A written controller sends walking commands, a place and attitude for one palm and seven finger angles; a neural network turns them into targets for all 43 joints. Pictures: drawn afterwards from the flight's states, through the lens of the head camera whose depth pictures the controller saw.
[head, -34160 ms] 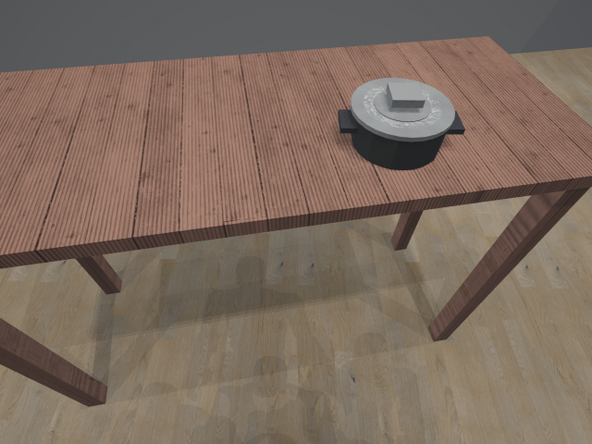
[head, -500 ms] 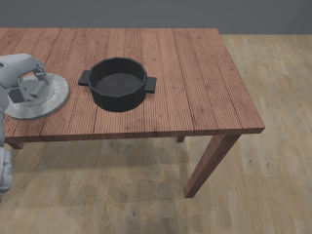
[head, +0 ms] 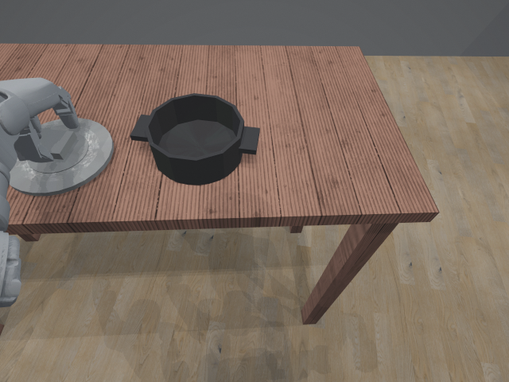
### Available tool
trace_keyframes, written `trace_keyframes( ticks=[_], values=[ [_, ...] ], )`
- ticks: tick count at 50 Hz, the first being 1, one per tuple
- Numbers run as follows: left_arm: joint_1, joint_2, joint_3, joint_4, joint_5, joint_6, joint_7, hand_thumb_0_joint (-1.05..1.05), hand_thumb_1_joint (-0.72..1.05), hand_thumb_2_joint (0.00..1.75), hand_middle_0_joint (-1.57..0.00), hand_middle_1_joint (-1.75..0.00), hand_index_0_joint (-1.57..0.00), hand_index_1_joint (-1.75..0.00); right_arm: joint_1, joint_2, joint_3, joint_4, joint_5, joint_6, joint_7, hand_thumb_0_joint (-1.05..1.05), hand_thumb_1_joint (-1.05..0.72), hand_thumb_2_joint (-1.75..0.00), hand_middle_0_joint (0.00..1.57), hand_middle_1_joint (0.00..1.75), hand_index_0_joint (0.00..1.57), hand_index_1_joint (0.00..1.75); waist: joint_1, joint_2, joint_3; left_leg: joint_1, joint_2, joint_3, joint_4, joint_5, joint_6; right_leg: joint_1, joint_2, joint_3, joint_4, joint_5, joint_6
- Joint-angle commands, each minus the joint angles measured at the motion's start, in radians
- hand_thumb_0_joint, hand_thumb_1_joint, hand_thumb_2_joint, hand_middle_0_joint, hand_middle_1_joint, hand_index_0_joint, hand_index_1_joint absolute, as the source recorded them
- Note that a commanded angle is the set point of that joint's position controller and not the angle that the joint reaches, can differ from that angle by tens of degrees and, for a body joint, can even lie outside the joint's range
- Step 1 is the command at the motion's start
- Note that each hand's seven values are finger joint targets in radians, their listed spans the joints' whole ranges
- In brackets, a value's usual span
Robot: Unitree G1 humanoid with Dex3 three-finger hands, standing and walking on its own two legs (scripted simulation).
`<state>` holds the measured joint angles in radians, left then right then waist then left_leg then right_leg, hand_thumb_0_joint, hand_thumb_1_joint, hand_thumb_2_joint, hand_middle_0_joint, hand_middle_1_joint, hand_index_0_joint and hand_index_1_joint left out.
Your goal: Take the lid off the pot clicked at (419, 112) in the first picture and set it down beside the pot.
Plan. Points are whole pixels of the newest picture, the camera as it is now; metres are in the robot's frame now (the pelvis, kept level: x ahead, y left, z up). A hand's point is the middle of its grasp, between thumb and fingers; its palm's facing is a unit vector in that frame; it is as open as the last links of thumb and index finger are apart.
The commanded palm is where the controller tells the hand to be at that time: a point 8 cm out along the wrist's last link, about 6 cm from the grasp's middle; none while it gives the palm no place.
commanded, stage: open the fingers wide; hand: left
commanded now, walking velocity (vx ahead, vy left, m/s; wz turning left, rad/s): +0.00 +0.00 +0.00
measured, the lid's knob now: (53, 143) +0.47 +0.31 +0.11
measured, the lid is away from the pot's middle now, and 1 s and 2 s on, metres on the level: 0.23 0.23 0.23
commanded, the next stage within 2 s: raise the empty hand in 0.38 s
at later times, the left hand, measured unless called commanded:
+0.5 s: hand (32, 138) +0.45 +0.33 +0.13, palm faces -0.39 -0.10 -0.92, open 11.0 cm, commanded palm +0.46 +0.33 +0.20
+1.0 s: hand (1, 109) +0.45 +0.34 +0.18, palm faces -0.32 -0.10 -0.94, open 11.0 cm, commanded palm +0.45 +0.33 +0.26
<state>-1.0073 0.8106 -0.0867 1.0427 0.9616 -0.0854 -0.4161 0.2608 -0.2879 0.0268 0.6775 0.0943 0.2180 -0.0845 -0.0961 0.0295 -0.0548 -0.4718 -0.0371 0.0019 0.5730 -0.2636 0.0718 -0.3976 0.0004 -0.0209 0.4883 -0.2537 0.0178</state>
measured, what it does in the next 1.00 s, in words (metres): stands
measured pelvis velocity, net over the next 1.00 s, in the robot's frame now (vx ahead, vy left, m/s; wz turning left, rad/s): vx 0.00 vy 0.01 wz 0.00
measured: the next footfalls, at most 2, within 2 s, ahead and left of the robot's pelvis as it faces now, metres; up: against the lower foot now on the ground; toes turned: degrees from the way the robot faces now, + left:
none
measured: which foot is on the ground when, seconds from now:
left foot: down 0.00-1.00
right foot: down 0.00-1.00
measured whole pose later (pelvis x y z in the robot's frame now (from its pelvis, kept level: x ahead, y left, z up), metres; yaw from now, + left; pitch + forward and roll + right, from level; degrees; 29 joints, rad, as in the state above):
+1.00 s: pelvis +0.00 +0.01 +0.00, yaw +0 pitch +9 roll -3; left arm -1.10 0.86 -0.10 1.03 0.95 -0.01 -0.48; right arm 0.24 -0.28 0.04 0.65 0.10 0.25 -0.06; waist -0.10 0.03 -0.06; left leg -0.45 -0.05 0.00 0.56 -0.26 0.09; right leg -0.37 -0.01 -0.02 0.46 -0.24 0.02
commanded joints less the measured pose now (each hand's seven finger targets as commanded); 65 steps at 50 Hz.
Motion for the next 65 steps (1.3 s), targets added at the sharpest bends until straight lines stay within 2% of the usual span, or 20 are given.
trace_keyframes(
  ticks=[1,2,10,17,20,28,36,38,41,43,44,46,50,52,53,54,57,61,63,65],
  values=[
    [-0.46,0.303,0.105,-0.172,-0.013,0.001,0.04,0.0,-0.08,0.89,-0.48,-0.69,-0.48,-0.68,0.024,-0.166,-0.05,-0.089,-0.006,-0.005,-0.008,0.0,-0.9,-0.9,0.2,0.3,0.2,0.3,-0.005,0.063,-0.368,0.312,0.013,-0.047,-0.041,0.385,0.004,0.039,0.058,-0.026,-0.032,0.212,-0.064],
    [-0.484,0.243,0.055,-0.212,-0.023,0.0,0.035,0.0,-0.09,0.88,-0.48,-0.67,-0.48,-0.67,0.009,-0.168,-0.052,-0.093,-0.002,-0.006,-0.006,0.0,-0.9,-0.9,0.2,0.3,0.2,0.3,-0.013,0.117,-0.369,0.349,0.018,-0.048,-0.035,0.434,0.001,0.009,0.056,-0.029,-0.034,0.22,-0.068],
    [-0.47,0.354,0.138,-0.18,-0.003,0.005,0.046,0.0,-0.13,0.89,-0.47,-0.62,-0.47,-0.62,0.022,-0.166,-0.048,-0.095,-0.007,0.003,-0.008,0.0,-0.9,-0.9,0.2,0.3,0.2,0.3,-0.001,0.068,-0.397,0.315,0.014,-0.044,-0.035,0.402,0.005,0.054,0.059,-0.021,-0.027,0.227,-0.062],
    [-0.397,0.311,0.125,-0.217,-0.015,-0.004,0.038,0.0,-0.14,0.91,-0.48,-0.6,-0.48,-0.6,0.012,-0.164,-0.054,-0.109,-0.008,0.004,0.003,0.0,-0.9,-0.9,0.2,0.3,0.2,0.3,0.002,0.131,-0.414,0.38,0.026,-0.052,-0.01,0.553,-0.004,0.022,0.06,-0.028,-0.022,0.257,-0.063],
    [-0.372,0.335,0.134,-0.135,-0.021,0.007,0.03,0.0,-0.14,0.92,-0.49,-0.59,-0.49,-0.59,0.019,-0.166,-0.048,-0.102,-0.006,0.014,0.002,0.0,-0.9,-0.9,0.2,0.3,0.2,0.3,0.002,0.026,-0.347,0.27,0.016,-0.032,-0.029,0.412,0.006,0.061,0.061,-0.025,-0.026,0.24,-0.056],
    [-0.503,0.393,0.17,-0.312,-0.01,-0.018,0.034,0.0,-0.15,0.93,-0.5,-0.57,-0.5,-0.57,0.015,-0.158,-0.054,-0.113,-0.011,0.003,-0.004,0.0,-0.9,-0.9,0.2,0.3,0.2,0.3,-0.002,0.171,-0.477,0.426,0.025,-0.073,-0.01,0.56,-0.007,0.028,0.062,-0.025,-0.026,0.237,-0.06],
    [-0.481,0.283,0.059,-0.177,-0.014,0.038,-0.003,0.0,-0.15,0.93,-0.5,-0.57,-0.5,-0.57,0.011,-0.166,-0.05,-0.099,-0.001,0.013,0.008,0.0,-0.9,-0.9,0.2,0.3,0.2,0.3,-0.016,0.096,-0.325,0.326,0.019,-0.054,-0.042,0.391,-0.003,-0.001,0.063,-0.036,-0.05,0.174,-0.063],
    [-0.568,0.382,0.131,-0.3,-0.014,0.032,-0.004,0.0,-0.15,0.93,-0.5,-0.57,-0.5,-0.57,0.004,-0.169,-0.051,-0.11,-0.002,0.012,0.009,0.0,-0.9,-0.9,0.2,0.3,0.2,0.3,-0.001,0.12,-0.426,0.374,0.021,-0.065,-0.043,0.445,-0.005,0.047,0.06,-0.027,-0.043,0.205,-0.063],
    [-0.595,0.363,0.125,-0.381,-0.016,0.022,-0.005,0.0,-0.15,0.93,-0.5,-0.57,-0.5,-0.57,-0.001,-0.159,-0.055,-0.124,-0.007,0.0,0.008,0.0,-0.9,-0.9,0.2,0.3,0.2,0.3,-0.005,0.186,-0.498,0.472,0.023,-0.09,-0.028,0.577,-0.017,0.026,0.061,-0.03,-0.043,0.221,-0.064],
    [-0.508,0.372,0.151,-0.296,-0.02,0.033,-0.012,0.0,-0.15,0.93,-0.5,-0.57,-0.5,-0.57,0.008,-0.161,-0.052,-0.111,-0.01,0.001,0.012,0.0,-0.9,-0.9,0.2,0.3,0.2,0.3,-0.001,0.137,-0.445,0.443,0.029,-0.095,-0.026,0.587,-0.025,0.013,0.066,-0.036,-0.044,0.205,-0.061],
    [-0.455,0.323,0.114,-0.163,-0.025,0.046,-0.022,0.0,-0.15,0.93,-0.5,-0.57,-0.5,-0.57,0.006,-0.16,-0.046,-0.103,-0.006,0.006,0.01,0.0,-0.9,-0.9,0.2,0.3,0.2,0.3,-0.008,0.075,-0.338,0.36,0.023,-0.075,-0.037,0.489,-0.013,-0.001,0.065,-0.043,-0.051,0.183,-0.061],
    [-0.47,0.319,0.079,-0.092,-0.033,0.074,-0.034,0.0,-0.15,0.93,-0.5,-0.57,-0.5,-0.57,0.005,-0.169,-0.035,-0.102,0.003,0.014,0.008,0.0,-0.9,-0.9,0.2,0.3,0.2,0.3,-0.005,0.003,-0.259,0.241,0.011,-0.043,-0.077,0.289,-0.004,0.054,0.06,-0.041,-0.061,0.164,-0.061],
    [-0.688,0.336,0.063,-0.302,0.014,0.075,-0.018,0.0,-0.15,0.93,-0.5,-0.57,-0.5,-0.57,-0.004,-0.166,-0.044,-0.114,-0.003,0.004,0.012,0.0,-0.9,-0.9,0.2,0.3,0.2,0.3,-0.003,0.162,-0.415,0.402,0.024,-0.086,-0.076,0.414,-0.021,0.023,0.059,-0.036,-0.06,0.146,-0.072],
    [-0.663,0.346,0.083,-0.33,0.006,0.066,-0.017,0.0,-0.15,0.93,-0.5,-0.57,-0.5,-0.57,-0.01,-0.164,-0.043,-0.124,-0.004,-0.01,0.009,0.0,-0.9,-0.9,0.2,0.3,0.2,0.3,-0.003,0.207,-0.441,0.463,0.025,-0.098,-0.058,0.517,-0.03,0.009,0.062,-0.037,-0.063,0.168,-0.077],
    [-0.653,0.384,0.123,-0.335,0.008,0.065,-0.017,0.0,-0.15,0.93,-0.5,-0.57,-0.5,-0.57,0.001,-0.159,-0.044,-0.12,-0.008,-0.012,0.01,0.0,-0.9,-0.9,0.2,0.3,0.2,0.3,0.002,0.168,-0.471,0.466,0.026,-0.103,-0.06,0.513,-0.029,0.032,0.061,-0.029,-0.063,0.166,-0.069],
    [-0.601,0.334,0.092,-0.245,0.001,0.072,-0.025,0.0,-0.15,0.93,-0.5,-0.57,-0.5,-0.57,0.001,-0.157,-0.043,-0.112,-0.008,-0.012,0.007,0.0,-0.9,-0.9,0.2,0.3,0.2,0.3,-0.004,0.134,-0.416,0.423,0.019,-0.088,-0.058,0.478,-0.016,0.026,0.061,-0.032,-0.067,0.17,-0.068],
    [-0.538,0.335,0.078,-0.111,-0.017,0.097,-0.043,0.0,-0.15,0.93,-0.5,-0.57,-0.5,-0.57,0.005,-0.172,-0.033,-0.105,0.004,0.0,0.005,0.0,-0.9,-0.9,0.2,0.3,0.2,0.3,0.001,0.028,-0.314,0.287,0.013,-0.049,-0.092,0.339,-0.008,0.091,0.051,-0.037,-0.072,0.184,-0.065],
    [-0.734,0.271,0.0,-0.237,0.013,0.111,-0.039,0.0,-0.15,0.93,-0.5,-0.57,-0.5,-0.57,-0.003,-0.165,-0.042,-0.102,0.0,-0.012,0.011,0.0,-0.9,-0.9,0.2,0.3,0.2,0.3,-0.013,0.132,-0.355,0.392,0.023,-0.081,-0.1,0.369,-0.015,0.016,0.057,-0.037,-0.086,0.128,-0.07],
    [-0.786,0.34,0.058,-0.379,0.017,0.098,-0.029,0.0,-0.15,0.93,-0.5,-0.57,-0.5,-0.57,-0.001,-0.163,-0.044,-0.114,-0.004,-0.029,0.015,0.0,-0.9,-0.9,0.2,0.3,0.2,0.3,-0.002,0.215,-0.468,0.497,0.029,-0.108,-0.085,0.513,-0.036,0.022,0.06,-0.032,-0.081,0.151,-0.073],
    [-0.682,0.334,0.078,-0.303,0.02,0.108,-0.034,0.0,-0.15,0.93,-0.5,-0.57,-0.5,-0.57,0.007,-0.159,-0.045,-0.107,-0.01,-0.032,0.015,0.0,-0.9,-0.9,0.2,0.3,0.2,0.3,0.001,0.18,-0.448,0.493,0.026,-0.109,-0.069,0.568,-0.037,0.016,0.062,-0.032,-0.08,0.169,-0.072]
  ],
)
